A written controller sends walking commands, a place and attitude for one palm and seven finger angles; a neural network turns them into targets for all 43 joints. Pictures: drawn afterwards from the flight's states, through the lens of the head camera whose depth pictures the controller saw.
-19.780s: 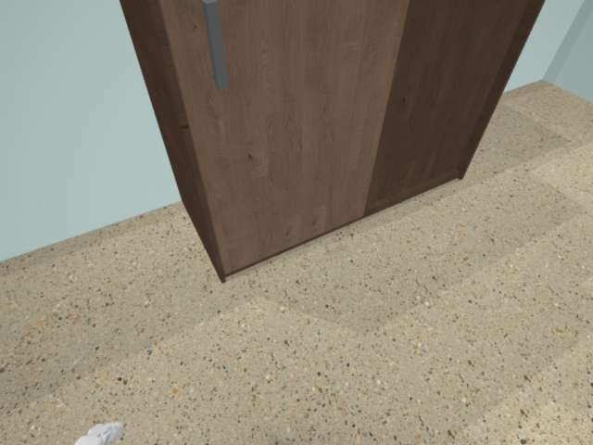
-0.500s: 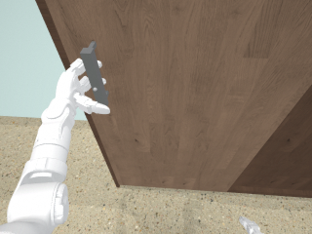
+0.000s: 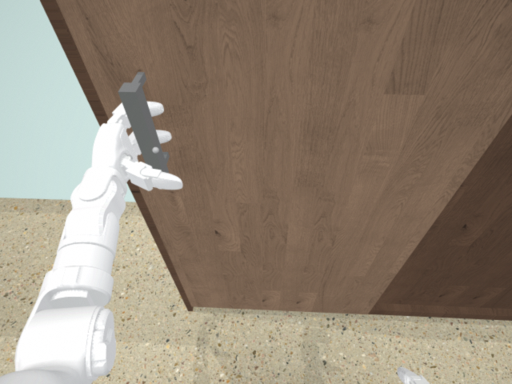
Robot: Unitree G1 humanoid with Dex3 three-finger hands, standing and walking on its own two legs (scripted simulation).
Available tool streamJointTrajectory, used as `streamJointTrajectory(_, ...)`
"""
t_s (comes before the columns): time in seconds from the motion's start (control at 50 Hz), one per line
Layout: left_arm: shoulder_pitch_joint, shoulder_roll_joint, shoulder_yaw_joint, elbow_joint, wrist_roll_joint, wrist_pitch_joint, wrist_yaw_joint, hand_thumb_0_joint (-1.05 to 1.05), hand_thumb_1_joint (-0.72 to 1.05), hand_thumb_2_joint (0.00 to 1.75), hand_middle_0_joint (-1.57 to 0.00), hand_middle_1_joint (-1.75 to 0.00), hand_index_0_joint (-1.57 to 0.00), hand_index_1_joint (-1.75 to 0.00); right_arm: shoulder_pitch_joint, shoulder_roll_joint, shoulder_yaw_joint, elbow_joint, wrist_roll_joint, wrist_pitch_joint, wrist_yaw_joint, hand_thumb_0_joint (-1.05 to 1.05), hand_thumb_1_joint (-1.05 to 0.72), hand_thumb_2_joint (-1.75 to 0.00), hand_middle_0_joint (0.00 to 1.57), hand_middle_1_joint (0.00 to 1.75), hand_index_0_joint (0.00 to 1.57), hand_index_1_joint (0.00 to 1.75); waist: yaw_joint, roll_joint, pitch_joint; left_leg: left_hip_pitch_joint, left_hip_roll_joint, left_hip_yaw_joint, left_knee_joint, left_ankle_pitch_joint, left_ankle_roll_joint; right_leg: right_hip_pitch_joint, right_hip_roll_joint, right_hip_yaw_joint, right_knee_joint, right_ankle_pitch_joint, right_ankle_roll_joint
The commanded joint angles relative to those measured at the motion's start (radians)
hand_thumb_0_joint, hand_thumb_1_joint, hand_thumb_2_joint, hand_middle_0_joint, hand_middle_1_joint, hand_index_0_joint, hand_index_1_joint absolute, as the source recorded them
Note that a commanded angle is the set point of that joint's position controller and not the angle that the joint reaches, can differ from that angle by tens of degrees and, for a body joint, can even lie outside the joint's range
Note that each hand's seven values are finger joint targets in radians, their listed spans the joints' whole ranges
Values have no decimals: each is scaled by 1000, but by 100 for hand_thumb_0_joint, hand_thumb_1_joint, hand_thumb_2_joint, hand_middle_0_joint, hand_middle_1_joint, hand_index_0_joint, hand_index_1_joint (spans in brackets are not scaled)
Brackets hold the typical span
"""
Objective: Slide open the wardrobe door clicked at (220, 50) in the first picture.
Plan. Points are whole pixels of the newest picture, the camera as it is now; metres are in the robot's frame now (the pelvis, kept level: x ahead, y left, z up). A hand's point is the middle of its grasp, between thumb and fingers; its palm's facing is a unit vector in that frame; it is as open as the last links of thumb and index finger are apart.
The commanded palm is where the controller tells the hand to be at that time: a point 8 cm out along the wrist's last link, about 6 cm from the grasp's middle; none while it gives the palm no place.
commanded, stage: slide the fingers in behind the handle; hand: left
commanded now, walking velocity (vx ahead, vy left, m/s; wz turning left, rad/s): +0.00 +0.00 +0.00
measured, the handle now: (150, 130) +0.48 +0.19 +0.15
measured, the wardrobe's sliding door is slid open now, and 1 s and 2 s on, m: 0.00 0.00 0.00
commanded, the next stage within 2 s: grip the handle and tug to test in 0.42 s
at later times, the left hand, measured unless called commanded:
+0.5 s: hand (149, 150) +0.42 +0.17 +0.16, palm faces -0.02 -1.00 +0.00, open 14.0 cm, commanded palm +0.39 +0.22 +0.16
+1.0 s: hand (152, 148) +0.43 +0.17 +0.16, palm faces -0.03 -1.00 +0.01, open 8.8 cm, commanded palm +0.40 +0.22 +0.16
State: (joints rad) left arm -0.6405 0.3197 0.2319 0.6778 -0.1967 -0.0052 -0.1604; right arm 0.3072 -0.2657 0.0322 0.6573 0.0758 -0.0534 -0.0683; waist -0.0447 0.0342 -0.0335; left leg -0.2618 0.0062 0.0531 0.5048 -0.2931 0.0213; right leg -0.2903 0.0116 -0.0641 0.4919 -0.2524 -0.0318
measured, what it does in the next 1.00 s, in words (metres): stands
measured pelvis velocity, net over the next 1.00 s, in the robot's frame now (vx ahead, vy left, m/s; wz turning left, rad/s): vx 0.00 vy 0.01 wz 0.00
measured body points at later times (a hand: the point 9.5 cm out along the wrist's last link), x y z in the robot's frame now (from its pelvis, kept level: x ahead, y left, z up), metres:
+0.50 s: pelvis +0.00 +0.01 +0.00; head +0.01 +0.00 +0.45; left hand +0.42 +0.23 +0.16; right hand +0.12 -0.24 -0.11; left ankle -0.02 +0.10 -0.74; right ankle +0.00 -0.10 -0.74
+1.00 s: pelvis +0.00 +0.01 +0.00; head +0.01 +0.01 +0.45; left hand +0.42 +0.22 +0.16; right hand +0.10 -0.24 -0.11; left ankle -0.02 +0.10 -0.74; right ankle +0.00 -0.10 -0.74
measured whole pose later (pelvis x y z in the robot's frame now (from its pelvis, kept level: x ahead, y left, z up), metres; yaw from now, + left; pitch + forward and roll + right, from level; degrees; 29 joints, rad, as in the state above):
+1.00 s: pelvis +0.00 +0.01 +0.00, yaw +0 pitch +3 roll -1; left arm -0.67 0.32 0.23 0.71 -0.19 -0.01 -0.17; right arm 0.31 -0.26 0.04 0.66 0.07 -0.05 -0.07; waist -0.05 0.02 -0.04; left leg -0.27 0.00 0.06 0.51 -0.29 0.04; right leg -0.30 0.00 -0.05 0.49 -0.24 -0.02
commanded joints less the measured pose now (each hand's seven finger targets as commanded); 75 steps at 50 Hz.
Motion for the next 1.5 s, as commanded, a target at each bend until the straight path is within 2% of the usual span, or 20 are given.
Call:
streamJointTrajectory(0.0, -461, 173, 4, -273, -12, -90, -20, 0, -50, 30, -30, -120, -30, -120, -42, -128, -46, -132, 2, -49, -10, 0, -90, -90, 20, 30, 20, 30, -1, -34, -328, 140, 2, -58, -30, 332, 27, 124, -10, 39, -35, 353, 2)
streamJointTrajectory(0.1, -460, 221, 40, -239, -11, -74, -22, 0, -50, 30, -30, -120, -30, -120, -46, -131, -42, -128, 4, -43, -16, 0, -90, -90, 20, 30, 20, 30, 1, -31, -303, 122, 1, -56, -36, 304, 28, 123, -11, 42, -43, 335, 2)
streamJointTrajectory(0.12, -478, 183, 8, -247, -11, -73, -26, 0, -50, 30, -30, -120, -30, -120, -52, -126, -39, -131, 6, -44, -15, 0, -90, -90, 20, 30, 20, 30, -6, -13, -291, 128, 0, -55, -39, 308, 27, 112, -11, 41, -42, 338, 1)
streamJointTrajectory(0.22, -488, 198, 26, -238, -17, -66, -25, 0, -50, 30, -30, -120, -30, -120, -52, -127, -39, -132, 5, -41, -16, 0, -90, -90, 20, 30, 20, 30, -6, -30, -304, 133, -2, -57, -35, 309, 27, 110, -11, 41, -42, 339, 3)
streamJointTrajectory(0.24, -473, 229, 54, -230, -14, -67, -23, 0, -50, 30, -30, -120, -30, -120, -48, -127, -40, -130, 3, -41, -16, 0, -90, -90, 20, 30, 20, 30, 4, -22, -312, 125, -2, -60, -37, 318, 24, 124, -12, 41, -38, 344, 0)
streamJointTrajectory(0.34, -448, 185, 22, -227, -14, -59, -28, 0, -50, 30, -30, -120, -30, -120, -52, -124, -39, -138, 5, -37, -13, 0, -90, -90, 20, 30, 20, 30, 1, -33, -299, 130, 2, -58, -35, 339, 23, 113, -10, 35, -37, 356, 2)
streamJointTrajectory(0.4, -446, 224, 54, -234, -13, -58, -24, 0, -50, 30, -30, -120, -30, -120, -52, -129, -40, -139, 2, -33, -13, 0, -90, -90, 20, 30, 20, 30, 11, -19, -299, 128, 1, -60, -35, 338, 23, 118, -12, 37, -38, 347, -1)
streamJointTrajectory(0.5, -460, 169, 3, -259, -12, -57, -23, 0, -50, 30, -30, -120, -30, -120, -52, -126, -40, -139, 4, -34, -11, 0, -90, -90, 20, 30, 20, 30, -1, -11, -300, 154, 8, -73, -35, 356, 16, 87, -7, 28, -36, 326, -3)
streamJointTrajectory(0.72, -497, 226, 49, -208, -3, -61, -11, 0, 1, 52, -35, -127, -35, -127, -42, -130, -37, -130, 0, -33, -14, 0, -90, -90, 20, 30, 20, 30, -2, -27, -288, 114, 5, -69, -48, 288, 19, 91, -8, 36, -45, 280, -1)
streamJointTrajectory(0.8, -522, 173, 1, -209, 1, -75, -13, 0, 20, 60, -38, -130, -38, -130, -38, -127, -41, -128, 0, -40, -12, 0, -90, -90, 20, 30, 20, 30, -9, 17, -295, 151, 11, -79, -39, 312, 13, 54, -5, 30, -40, 266, -5)
streamJointTrajectory(0.84, -539, 200, 24, -210, -4, -81, -11, 0, 29, 64, -38, -131, -38, -131, -28, -130, -42, -122, -2, -44, -11, 0, -90, -90, 20, 30, 20, 30, -12, -8, -324, 158, 11, -84, -40, 307, 13, 60, -2, 32, -41, 265, -3)
streamJointTrajectory(0.96, -460, 218, 60, -196, -7, -78, -10, 0, 57, 76, -42, -135, -42, -135, -27, -129, -42, -130, -2, -43, -7, 0, -90, -90, 20, 30, 20, 30, 13, -25, -325, 127, 7, -67, -39, 338, 16, 109, -3, 34, -35, 320, -3)
streamJointTrajectory(0.98, -480, 203, 36, -208, -3, -79, -11, 0, 62, 78, -42, -136, -42, -136, -26, -129, -42, -128, -1, -42, -6, 0, -90, -90, 20, 30, 20, 30, 1, -24, -315, 126, 7, -66, -41, 334, 15, 101, -4, 32, -36, 319, -1)
streamJointTrajectory(1.06, -446, 212, 52, -228, -7, -73, -16, 0, 81, 86, -44, -139, -44, -139, -34, -128, -44, -136, -1, -41, -5, 0, -90, -90, 20, 30, 20, 30, 11, -9, -302, 126, 8, -64, -42, 333, 16, 104, -3, 35, -41, 319, -3)
streamJointTrajectory(1.1, -417, 232, 70, -227, -12, -70, -19, 0, 90, 90, -45, -140, -45, -140, -33, -133, -45, -137, -2, -36, -7, 0, -90, -90, 20, 30, 20, 30, 18, -40, -307, 117, 7, -60, -43, 336, 20, 130, -4, 35, -42, 328, -4)
streamJointTrajectory(1.18, -417, 202, 45, -299, -14, -68, -28, 0, 90, 90, -45, -140, -45, -140, -47, -123, -44, -153, 1, -38, -5, 0, -90, -90, 20, 30, 20, 30, 17, 12, -332, 152, 7, -58, -42, 378, 16, 130, -4, 36, -37, 362, -4)
streamJointTrajectory(1.3, -354, 230, 75, -320, -18, -48, -22, 0, 90, 90, -45, -140, -45, -140, -52, -128, -47, -160, 0, -29, -6, 0, -90, -90, 20, 30, 20, 30, 26, -42, -318, 134, 8, -48, -42, 393, 21, 166, -5, 37, -42, 399, 0)
streamJointTrajectory(1.36, -377, 194, 43, -340, -17, -34, -24, 0, 90, 90, -45, -140, -45, -140, -59, -122, -44, -163, 2, -26, -6, 0, -90, -90, 20, 30, 20, 30, 16, -15, -312, 153, 7, -50, -42, 405, 20, 146, -3, 37, -43, 405, 0)
streamJointTrajectory(1.42, -357, 248, 88, -356, -13, -26, -16, 0, 90, 90, -45, -140, -45, -140, -59, -127, -46, -165, 0, -19, -7, 0, -90, -90, 20, 30, 20, 30, 27, -8, -334, 151, 4, -46, -41, 422, 21, 173, -6, 42, -40, 431, 0)
streamJointTrajectory(1.48, -348, 195, 50, -371, -15, -15, -20, 0, 90, 90, -45, -140, -45, -140, -63, -118, -46, -168, 1, -17, -5, 0, -90, -90, 20, 30, 20, 30, 22, 2, -344, 169, 5, -45, -36, 453, 18, 168, -6, 39, -39, 452, 1)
